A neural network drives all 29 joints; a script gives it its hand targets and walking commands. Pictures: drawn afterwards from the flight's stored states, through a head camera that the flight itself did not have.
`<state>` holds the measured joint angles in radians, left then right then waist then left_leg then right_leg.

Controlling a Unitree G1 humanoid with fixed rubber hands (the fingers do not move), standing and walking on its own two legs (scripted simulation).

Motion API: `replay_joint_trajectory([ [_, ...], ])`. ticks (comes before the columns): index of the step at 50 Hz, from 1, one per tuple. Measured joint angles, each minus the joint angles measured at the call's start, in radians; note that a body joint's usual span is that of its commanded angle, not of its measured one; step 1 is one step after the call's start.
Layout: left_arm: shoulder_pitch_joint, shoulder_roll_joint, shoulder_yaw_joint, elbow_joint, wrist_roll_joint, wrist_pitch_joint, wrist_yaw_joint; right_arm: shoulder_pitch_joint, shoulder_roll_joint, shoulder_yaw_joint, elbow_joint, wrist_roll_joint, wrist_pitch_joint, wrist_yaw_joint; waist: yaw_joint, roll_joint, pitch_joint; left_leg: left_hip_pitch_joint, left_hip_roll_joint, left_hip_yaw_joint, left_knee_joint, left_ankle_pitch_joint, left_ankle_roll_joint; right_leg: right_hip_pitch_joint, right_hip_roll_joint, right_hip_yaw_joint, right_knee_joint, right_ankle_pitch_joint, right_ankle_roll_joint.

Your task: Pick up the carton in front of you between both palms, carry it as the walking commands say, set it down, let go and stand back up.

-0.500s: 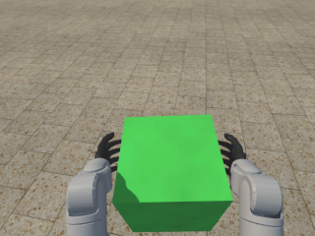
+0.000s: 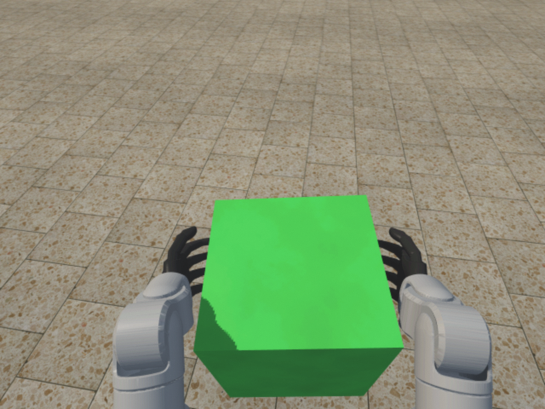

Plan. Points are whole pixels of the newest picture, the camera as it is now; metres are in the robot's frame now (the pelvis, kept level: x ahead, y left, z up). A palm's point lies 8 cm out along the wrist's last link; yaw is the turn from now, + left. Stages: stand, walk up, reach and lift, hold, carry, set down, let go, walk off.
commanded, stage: carry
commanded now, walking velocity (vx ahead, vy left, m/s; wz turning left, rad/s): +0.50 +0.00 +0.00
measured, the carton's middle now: (293, 303) +0.28 -0.01 +0.03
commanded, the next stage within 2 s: none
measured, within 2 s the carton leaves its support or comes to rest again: neither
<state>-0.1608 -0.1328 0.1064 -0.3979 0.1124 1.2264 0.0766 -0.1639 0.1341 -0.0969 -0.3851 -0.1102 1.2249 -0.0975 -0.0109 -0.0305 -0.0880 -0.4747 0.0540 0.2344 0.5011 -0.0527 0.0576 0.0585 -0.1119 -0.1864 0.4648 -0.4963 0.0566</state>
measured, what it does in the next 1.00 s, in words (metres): walks ahead: right foot, then left foot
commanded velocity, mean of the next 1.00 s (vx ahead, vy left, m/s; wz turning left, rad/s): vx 0.50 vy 0.00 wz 0.00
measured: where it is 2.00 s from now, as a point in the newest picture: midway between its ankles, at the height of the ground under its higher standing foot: (278, 202)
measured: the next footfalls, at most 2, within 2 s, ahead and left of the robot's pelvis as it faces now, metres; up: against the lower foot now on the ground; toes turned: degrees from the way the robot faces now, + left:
right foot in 0.48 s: +0.49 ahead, -0.11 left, +0.00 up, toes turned -11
left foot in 0.98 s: +0.83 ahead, +0.11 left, +0.00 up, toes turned +12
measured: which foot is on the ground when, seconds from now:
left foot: down 0.00-0.48, up 0.50-0.96, down 0.98-1.00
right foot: up 0.00-0.46, down 0.48-0.98, up 1.00-1.00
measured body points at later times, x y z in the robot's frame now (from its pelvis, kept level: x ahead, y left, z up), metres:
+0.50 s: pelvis +0.33 -0.02 +0.00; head +0.32 -0.02 +0.45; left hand +0.61 +0.14 +0.09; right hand +0.61 -0.16 +0.09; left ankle +0.13 +0.09 -0.71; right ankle +0.46 -0.10 -0.72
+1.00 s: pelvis +0.67 +0.01 +0.00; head +0.66 +0.01 +0.45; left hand +0.95 +0.16 +0.09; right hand +0.94 -0.14 +0.10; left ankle +0.79 +0.10 -0.72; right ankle +0.46 -0.10 -0.71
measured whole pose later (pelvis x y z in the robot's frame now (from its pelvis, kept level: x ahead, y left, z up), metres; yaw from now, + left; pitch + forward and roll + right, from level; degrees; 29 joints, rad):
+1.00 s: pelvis +0.67 +0.01 +0.00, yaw +0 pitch +3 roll +1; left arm -0.15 -0.13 0.10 -0.41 0.11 1.22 0.08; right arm -0.16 0.13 -0.09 -0.40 -0.11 1.22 -0.10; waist -0.01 -0.03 -0.08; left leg -0.47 0.04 0.24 0.49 -0.06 0.05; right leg 0.08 -0.10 -0.18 0.44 -0.50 0.04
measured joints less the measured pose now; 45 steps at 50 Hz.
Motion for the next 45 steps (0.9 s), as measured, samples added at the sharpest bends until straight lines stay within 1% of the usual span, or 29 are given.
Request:
replay_joint_trajectory([
  [1, -0.007, -0.001, 0.012, 0.014, 0.002, 0.002, 0.000, -0.011, 0.002, -0.001, 0.028, -0.001, -0.006, 0.000, -0.005, -0.013, 0.006, -0.002, -0.005, 0.007, 0.042, -0.040, 0.018, -0.071, -0.009, 0.039, 0.175, 0.008, -0.004],
  [2, -0.010, -0.002, 0.022, 0.027, 0.005, 0.004, 0.000, -0.021, 0.003, -0.002, 0.054, -0.001, -0.009, 0.000, -0.006, -0.014, 0.016, 0.008, -0.004, 0.011, 0.057, -0.079, 0.028, -0.157, 0.003, 0.083, 0.356, 0.018, -0.014],
  [3, -0.009, -0.002, 0.026, 0.036, 0.007, 0.007, 0.000, -0.025, 0.004, -0.003, 0.072, -0.001, -0.010, 0.000, -0.005, -0.010, 0.028, 0.029, -0.002, 0.014, 0.047, -0.103, 0.031, -0.242, 0.020, 0.111, 0.508, 0.030, -0.028],
  [4, -0.008, -0.001, 0.026, 0.043, 0.010, 0.009, 0.000, -0.024, 0.004, -0.003, 0.083, 0.000, -0.011, 0.000, -0.004, -0.005, 0.039, 0.056, -0.001, 0.016, 0.020, -0.111, 0.025, -0.319, 0.032, 0.122, 0.614, 0.053, -0.042],
  [5, -0.006, -0.001, 0.023, 0.048, 0.011, 0.009, 0.000, -0.018, 0.003, -0.004, 0.085, 0.001, -0.012, 0.000, -0.002, -0.001, 0.048, 0.086, -0.003, 0.018, -0.014, -0.109, 0.017, -0.386, 0.036, 0.122, 0.670, 0.085, -0.053],
  [6, -0.004, -0.001, 0.018, 0.051, 0.012, 0.007, -0.001, -0.010, 0.002, -0.004, 0.082, 0.002, -0.014, 0.000, -0.001, 0.002, 0.056, 0.116, -0.006, 0.018, -0.049, -0.107, 0.016, -0.443, 0.034, 0.117, 0.684, 0.120, -0.059],
  [9, 0.000, -0.001, 0.001, 0.048, 0.010, -0.008, -0.001, 0.011, -0.001, -0.006, 0.055, 0.005, -0.025, 0.000, -0.001, 0.014, 0.066, 0.201, -0.013, 0.010, -0.141, -0.110, 0.015, -0.569, 0.020, 0.100, 0.607, 0.200, -0.061],
  [13, 0.009, 0.000, -0.016, 0.020, 0.008, -0.024, 0.000, 0.028, -0.002, -0.006, 0.014, 0.011, -0.037, 0.001, -0.001, 0.023, 0.054, 0.314, -0.022, -0.005, -0.232, -0.135, 0.002, -0.653, 0.000, 0.084, 0.411, 0.291, -0.044],
  [17, 0.014, 0.000, -0.018, -0.018, 0.006, -0.018, 0.000, 0.025, -0.002, 0.001, -0.016, 0.012, -0.030, 0.001, 0.004, 0.023, 0.030, 0.427, -0.026, -0.016, -0.282, -0.190, -0.023, -0.666, -0.002, 0.057, 0.219, 0.379, -0.040],
  [20, 0.016, 0.001, -0.013, -0.026, 0.005, -0.005, 0.000, 0.019, -0.002, 0.006, -0.017, 0.007, -0.017, 0.003, 0.008, 0.024, 0.009, 0.510, -0.023, -0.020, -0.296, -0.252, -0.051, -0.642, 0.013, 0.026, 0.109, 0.432, -0.053],
  [22, 0.013, 0.001, -0.008, -0.019, 0.003, 0.003, 0.000, 0.014, -0.001, 0.007, -0.011, 0.002, -0.006, 0.003, 0.008, 0.029, 0.000, 0.561, -0.017, -0.027, -0.281, -0.307, -0.074, -0.607, 0.029, 0.001, 0.051, 0.445, -0.068],
  [23, 0.009, 0.000, -0.006, -0.012, 0.002, 0.006, 0.000, 0.012, -0.001, 0.005, -0.008, 0.000, 0.000, 0.003, 0.008, 0.035, -0.001, 0.578, -0.007, -0.032, -0.249, -0.346, -0.087, -0.577, 0.041, -0.016, 0.019, 0.444, -0.074],
  [24, 0.002, -0.001, -0.003, -0.001, 0.002, 0.009, 0.000, 0.010, -0.001, 0.002, -0.004, -0.003, 0.004, 0.004, 0.009, 0.038, -0.001, 0.580, 0.005, -0.040, -0.182, -0.395, -0.097, -0.539, 0.052, -0.034, -0.010, 0.442, -0.083],
  [25, -0.004, -0.002, -0.005, 0.022, 0.002, 0.000, 0.000, 0.005, -0.002, -0.008, 0.009, -0.004, 0.003, 0.004, 0.017, 0.063, 0.002, 0.550, 0.038, -0.048, -0.062, -0.442, -0.100, -0.532, 0.069, -0.048, 0.020, 0.440, -0.110],
  [26, -0.014, -0.003, -0.006, 0.051, 0.004, -0.007, -0.001, 0.001, -0.001, -0.019, 0.025, -0.005, 0.002, 0.004, 0.021, 0.075, 0.010, 0.480, 0.054, -0.081, 0.118, -0.429, -0.098, -0.532, 0.074, -0.057, 0.061, 0.405, -0.130],
  [28, -0.026, -0.005, -0.007, 0.097, 0.005, -0.015, -0.001, 0.003, -0.001, -0.033, 0.047, -0.009, 0.001, 0.004, 0.024, 0.069, 0.035, 0.307, 0.027, -0.158, 0.466, -0.401, -0.080, -0.500, 0.069, -0.064, 0.067, 0.348, -0.149],
  [29, -0.023, -0.005, -0.008, 0.106, 0.005, -0.018, -0.001, 0.006, -0.002, -0.033, 0.054, -0.010, 0.000, 0.004, 0.024, 0.062, 0.048, 0.230, 0.016, -0.171, 0.580, -0.379, -0.069, -0.472, 0.068, -0.066, 0.041, 0.343, -0.142],
  [30, -0.016, -0.004, -0.008, 0.108, 0.004, -0.021, -0.001, 0.010, -0.002, -0.029, 0.058, -0.011, -0.002, 0.004, 0.025, 0.057, 0.058, 0.162, 0.013, -0.173, 0.642, -0.349, -0.059, -0.442, 0.068, -0.066, 0.009, 0.343, -0.138],
  [31, -0.007, -0.003, -0.008, 0.104, 0.003, -0.025, -0.001, 0.012, -0.002, -0.023, 0.061, -0.011, -0.006, 0.004, 0.025, 0.053, 0.067, 0.105, 0.016, -0.170, 0.661, -0.316, -0.053, -0.412, 0.070, -0.064, -0.025, 0.343, -0.137],
  [34, 0.017, 0.000, -0.007, 0.079, -0.002, -0.041, -0.001, 0.021, -0.003, -0.005, 0.057, -0.010, -0.026, 0.004, 0.026, 0.042, 0.077, -0.022, 0.033, -0.157, 0.589, -0.239, -0.052, -0.326, 0.074, -0.054, -0.114, 0.338, -0.132],
  [38, 0.041, 0.002, -0.010, 0.042, -0.010, -0.058, -0.001, 0.038, -0.004, 0.015, 0.031, -0.010, -0.046, 0.004, 0.024, 0.037, 0.059, -0.114, 0.057, -0.142, 0.399, -0.153, -0.072, -0.216, 0.077, -0.038, -0.198, 0.308, -0.117],
  [41, 0.044, 0.003, -0.016, 0.011, -0.013, -0.055, -0.001, 0.047, -0.005, 0.021, -0.006, -0.009, -0.042, 0.003, 0.017, 0.038, 0.042, -0.132, 0.062, -0.122, 0.242, -0.080, -0.079, -0.129, 0.078, -0.031, -0.240, 0.267, -0.098],
  [45, 0.034, 0.002, -0.023, -0.019, -0.013, -0.035, -0.001, 0.044, -0.005, 0.015, -0.048, -0.004, -0.019, 0.001, 0.009, 0.039, 0.018, -0.108, 0.045, -0.074, 0.071, -0.003, -0.063, -0.015, 0.075, -0.027, -0.264, 0.189, -0.061],
])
